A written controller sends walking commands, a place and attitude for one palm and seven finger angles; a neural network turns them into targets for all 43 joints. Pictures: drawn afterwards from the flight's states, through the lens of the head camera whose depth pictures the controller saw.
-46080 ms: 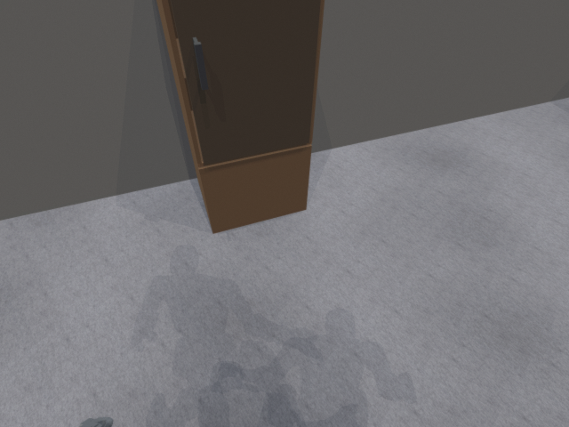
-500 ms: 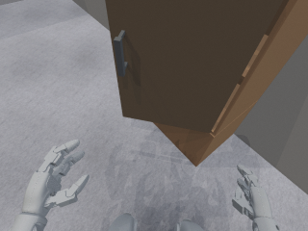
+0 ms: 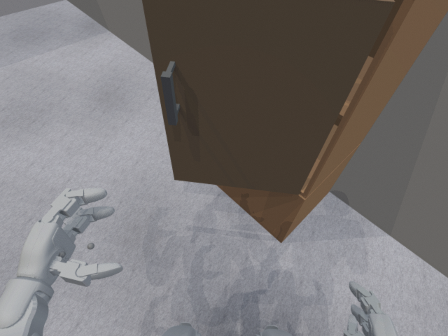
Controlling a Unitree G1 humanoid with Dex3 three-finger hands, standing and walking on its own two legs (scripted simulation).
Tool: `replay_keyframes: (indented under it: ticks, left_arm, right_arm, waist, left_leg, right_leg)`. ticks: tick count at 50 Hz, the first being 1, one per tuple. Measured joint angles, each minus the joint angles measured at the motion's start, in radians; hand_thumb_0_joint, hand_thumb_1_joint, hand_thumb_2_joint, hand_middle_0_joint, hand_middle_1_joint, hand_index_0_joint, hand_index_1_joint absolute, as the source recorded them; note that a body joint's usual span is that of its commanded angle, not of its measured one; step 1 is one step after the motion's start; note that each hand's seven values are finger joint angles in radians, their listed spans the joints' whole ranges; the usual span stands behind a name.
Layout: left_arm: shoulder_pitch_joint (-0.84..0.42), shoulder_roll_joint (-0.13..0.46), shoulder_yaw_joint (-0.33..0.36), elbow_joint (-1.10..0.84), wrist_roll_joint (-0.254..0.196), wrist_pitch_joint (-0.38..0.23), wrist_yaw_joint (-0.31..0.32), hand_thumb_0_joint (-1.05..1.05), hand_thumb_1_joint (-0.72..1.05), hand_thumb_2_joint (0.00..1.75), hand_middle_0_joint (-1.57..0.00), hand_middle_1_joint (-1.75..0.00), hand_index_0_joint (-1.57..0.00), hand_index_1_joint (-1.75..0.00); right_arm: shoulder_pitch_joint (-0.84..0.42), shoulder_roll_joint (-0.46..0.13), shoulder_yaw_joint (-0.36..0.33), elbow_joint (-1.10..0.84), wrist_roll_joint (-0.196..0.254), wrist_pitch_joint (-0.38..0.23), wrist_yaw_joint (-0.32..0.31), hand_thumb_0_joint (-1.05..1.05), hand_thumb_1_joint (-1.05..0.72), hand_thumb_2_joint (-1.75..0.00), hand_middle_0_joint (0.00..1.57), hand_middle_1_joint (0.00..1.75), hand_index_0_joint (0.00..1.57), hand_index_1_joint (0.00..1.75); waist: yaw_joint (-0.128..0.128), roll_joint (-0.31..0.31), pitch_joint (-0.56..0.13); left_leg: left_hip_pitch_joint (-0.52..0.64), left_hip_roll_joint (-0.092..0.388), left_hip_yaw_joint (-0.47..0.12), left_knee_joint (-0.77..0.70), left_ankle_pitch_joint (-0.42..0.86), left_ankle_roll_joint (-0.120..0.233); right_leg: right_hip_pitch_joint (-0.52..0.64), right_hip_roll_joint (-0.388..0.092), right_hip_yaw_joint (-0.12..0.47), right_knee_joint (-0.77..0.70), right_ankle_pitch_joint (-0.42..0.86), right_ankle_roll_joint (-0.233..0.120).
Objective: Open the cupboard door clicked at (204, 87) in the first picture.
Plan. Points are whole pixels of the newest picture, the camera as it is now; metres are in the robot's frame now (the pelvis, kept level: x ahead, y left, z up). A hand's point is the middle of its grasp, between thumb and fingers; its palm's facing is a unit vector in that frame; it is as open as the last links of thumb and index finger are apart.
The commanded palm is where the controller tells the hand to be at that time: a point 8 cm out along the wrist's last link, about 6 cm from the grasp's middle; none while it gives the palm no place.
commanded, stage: raise the hand with hooked fingers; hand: left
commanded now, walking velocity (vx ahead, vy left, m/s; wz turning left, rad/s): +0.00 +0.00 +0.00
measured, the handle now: (172, 94) +0.58 +0.15 +0.09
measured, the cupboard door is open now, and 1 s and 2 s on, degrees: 39 39 39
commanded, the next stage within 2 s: move the hooked fingers beside the handle in 1.06 s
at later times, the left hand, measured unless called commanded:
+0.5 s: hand (60, 204) +0.29 +0.27 +0.10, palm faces -0.02 -1.00 -0.03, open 13.9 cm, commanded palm +0.26 +0.31 +0.11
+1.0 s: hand (71, 194) +0.30 +0.25 +0.11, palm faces -0.02 -1.00 -0.03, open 14.0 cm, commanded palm +0.27 +0.30 +0.11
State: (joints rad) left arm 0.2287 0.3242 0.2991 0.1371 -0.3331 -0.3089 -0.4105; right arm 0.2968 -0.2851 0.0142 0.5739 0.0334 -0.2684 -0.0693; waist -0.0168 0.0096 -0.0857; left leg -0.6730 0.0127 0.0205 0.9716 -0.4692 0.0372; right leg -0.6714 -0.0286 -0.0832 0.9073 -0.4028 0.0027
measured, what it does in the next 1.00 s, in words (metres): stands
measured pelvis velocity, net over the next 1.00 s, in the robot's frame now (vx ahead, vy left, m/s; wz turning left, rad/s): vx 0.01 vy -0.02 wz -0.01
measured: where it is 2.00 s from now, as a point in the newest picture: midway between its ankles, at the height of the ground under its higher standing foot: outside the picture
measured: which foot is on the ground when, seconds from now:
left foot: down 0.00-1.00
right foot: down 0.00-1.00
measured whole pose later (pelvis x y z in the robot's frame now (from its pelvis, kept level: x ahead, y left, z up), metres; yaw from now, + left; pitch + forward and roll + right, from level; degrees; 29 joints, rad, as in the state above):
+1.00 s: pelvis +0.01 -0.02 +0.02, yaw +0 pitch +7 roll -1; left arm -0.07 0.43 0.45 0.43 -0.36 -0.22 -0.56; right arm 0.30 -0.29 0.04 0.57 0.04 -0.22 -0.09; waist -0.01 0.02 -0.06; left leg -0.51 0.02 0.02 0.80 -0.40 0.02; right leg -0.52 -0.01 -0.08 0.75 -0.35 -0.02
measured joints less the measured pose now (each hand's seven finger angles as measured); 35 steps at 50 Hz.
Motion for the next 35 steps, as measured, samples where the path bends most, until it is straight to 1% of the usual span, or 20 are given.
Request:
replay_keyframes:
  ticks: [7, 13, 18, 23, 30, 35]
  left_arm:
    - [-0.055, 0.024, 0.019, 0.020, 0.002, 0.035, -0.008, 0.00, -0.28, 0.40, -0.28, -1.06, -0.29, -1.06]
    - [-0.119, 0.050, 0.054, 0.081, -0.011, 0.075, -0.050, -0.01, -0.41, 0.34, -0.29, -1.14, -0.30, -1.14]
    - [-0.182, 0.072, 0.087, 0.147, -0.021, 0.097, -0.090, -0.01, -0.47, 0.32, -0.30, -1.18, -0.30, -1.18]
    - [-0.231, 0.092, 0.112, 0.195, -0.026, 0.106, -0.122, -0.01, -0.49, 0.31, -0.30, -1.19, -0.30, -1.20]
    - [-0.306, 0.126, 0.145, 0.276, -0.028, 0.120, -0.153, -0.01, -0.50, 0.30, -0.30, -1.20, -0.30, -1.20]
    - [-0.314, 0.134, 0.151, 0.304, -0.038, 0.120, -0.168, -0.01, -0.50, 0.30, -0.30, -1.20, -0.30, -1.20]
  right_arm:
    - [-0.031, 0.006, 0.013, -0.023, 0.001, 0.001, -0.003, 0.02, -0.91, -0.90, 0.20, 0.30, 0.20, 0.30]
    - [-0.044, 0.022, 0.039, -0.028, 0.001, 0.013, -0.005, 0.02, -0.91, -0.89, 0.20, 0.30, 0.20, 0.30]
    - [-0.043, 0.027, 0.053, -0.019, 0.001, 0.024, -0.009, 0.02, -0.91, -0.89, 0.20, 0.30, 0.20, 0.30]
    - [-0.032, 0.020, 0.052, -0.005, 0.002, 0.032, -0.014, 0.02, -0.90, -0.89, 0.20, 0.30, 0.20, 0.30]
    - [-0.011, 0.002, 0.043, 0.008, 0.008, 0.044, -0.024, 0.02, -0.91, -0.89, 0.20, 0.30, 0.20, 0.30]
    - [0.008, -0.009, 0.034, 0.004, 0.010, 0.046, -0.019, 0.02, -0.91, -0.89, 0.20, 0.30, 0.20, 0.30]
  waist:
    - [0.012, -0.001, 0.003]
    - [0.024, 0.006, 0.005]
    - [0.031, 0.010, 0.010]
    - [0.030, 0.014, 0.015]
    - [0.020, 0.016, 0.024]
    - [0.012, 0.015, 0.020]
  left_leg:
    - [0.049, -0.002, -0.006, -0.036, 0.008, 0.001]
    - [0.086, -0.001, -0.009, -0.070, 0.018, -0.001]
    - [0.105, 0.000, -0.011, -0.092, 0.027, -0.004]
    - [0.123, 0.002, -0.010, -0.113, 0.036, -0.006]
    - [0.146, 0.003, -0.005, -0.146, 0.052, -0.010]
    - [0.155, 0.005, 0.004, -0.168, 0.061, -0.013]
  right_leg:
    - [0.055, 0.001, -0.006, -0.044, 0.010, 0.003]
    - [0.094, 0.003, -0.009, -0.080, 0.021, 0.001]
    - [0.113, 0.006, -0.011, -0.101, 0.028, -0.001]
    - [0.130, 0.008, -0.010, -0.121, 0.037, -0.004]
    - [0.147, 0.011, -0.005, -0.146, 0.050, -0.008]
    - [0.148, 0.014, 0.004, -0.159, 0.057, -0.010]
